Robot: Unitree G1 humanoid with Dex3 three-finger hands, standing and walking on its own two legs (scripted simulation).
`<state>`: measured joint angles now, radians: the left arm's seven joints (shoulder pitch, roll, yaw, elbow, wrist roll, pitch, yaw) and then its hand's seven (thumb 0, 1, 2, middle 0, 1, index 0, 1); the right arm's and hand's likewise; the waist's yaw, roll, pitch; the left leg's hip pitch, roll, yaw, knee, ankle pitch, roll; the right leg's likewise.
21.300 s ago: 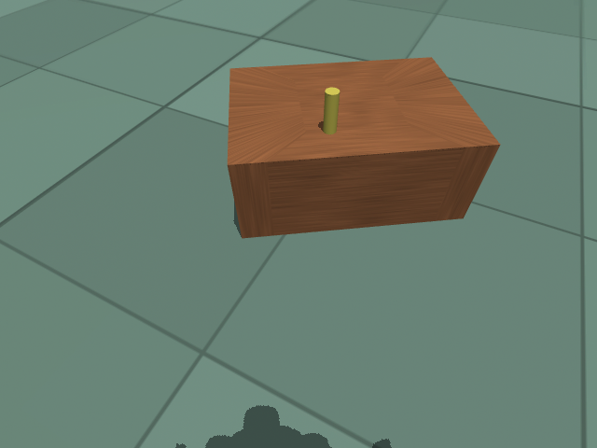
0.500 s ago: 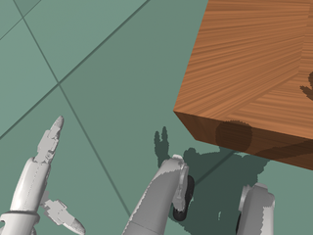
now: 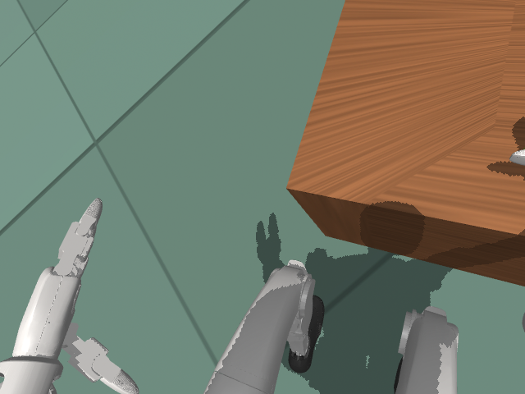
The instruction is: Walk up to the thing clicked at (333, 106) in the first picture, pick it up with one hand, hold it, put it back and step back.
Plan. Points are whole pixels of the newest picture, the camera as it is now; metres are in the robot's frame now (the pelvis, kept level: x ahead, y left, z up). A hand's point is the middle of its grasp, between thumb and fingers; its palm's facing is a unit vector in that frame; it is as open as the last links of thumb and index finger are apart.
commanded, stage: withdraw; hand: right
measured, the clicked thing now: out of the picture +0.52 -0.24 -0.05
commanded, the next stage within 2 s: rise in 0.26 s
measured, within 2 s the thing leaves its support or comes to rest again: neither
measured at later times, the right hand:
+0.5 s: hand out of the picture +0.49 -0.33 +0.07, palm faces +0.35 +0.92 -0.17, open 17.2 cm
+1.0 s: hand out of the picture +0.38 -0.32 +0.11, palm faces +0.30 +0.89 -0.35, open 17.0 cm
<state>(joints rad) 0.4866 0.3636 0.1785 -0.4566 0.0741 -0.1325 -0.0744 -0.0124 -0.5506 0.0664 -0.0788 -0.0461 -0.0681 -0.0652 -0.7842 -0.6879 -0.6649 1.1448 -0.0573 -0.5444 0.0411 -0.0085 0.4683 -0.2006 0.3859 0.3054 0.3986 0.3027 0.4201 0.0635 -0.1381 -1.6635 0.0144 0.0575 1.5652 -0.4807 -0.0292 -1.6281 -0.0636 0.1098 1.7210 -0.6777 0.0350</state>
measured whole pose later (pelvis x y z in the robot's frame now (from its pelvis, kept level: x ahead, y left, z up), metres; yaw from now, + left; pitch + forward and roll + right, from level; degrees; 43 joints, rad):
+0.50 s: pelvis +0.01 +0.00 +0.08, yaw -2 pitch +26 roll +5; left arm 0.47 0.31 0.07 -0.29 0.02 -0.01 -0.02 -0.02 -0.54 0.06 -0.08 -0.05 -0.07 -0.06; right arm -0.74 -0.74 -0.58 1.17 -0.07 -0.26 0.09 -0.01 0.50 -0.06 0.06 0.06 0.07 0.06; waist 0.26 0.03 -0.13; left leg -1.30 0.02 0.05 1.27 -0.42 -0.03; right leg -1.27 -0.06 0.08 1.41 -0.60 0.03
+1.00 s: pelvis +0.05 -0.01 +0.17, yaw -3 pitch +15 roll +3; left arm 0.40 0.24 -0.07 0.08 -0.05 0.08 0.00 0.00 0.57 0.70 -0.18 -0.24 -0.18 -0.25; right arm -0.34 -0.48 -0.28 0.88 -0.01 0.03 -0.04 -0.01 0.45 -0.10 0.07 0.07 0.07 0.06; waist 0.09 0.01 -0.13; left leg -0.79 0.03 0.03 0.89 -0.35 -0.04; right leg -0.76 -0.05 0.03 1.00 -0.50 0.01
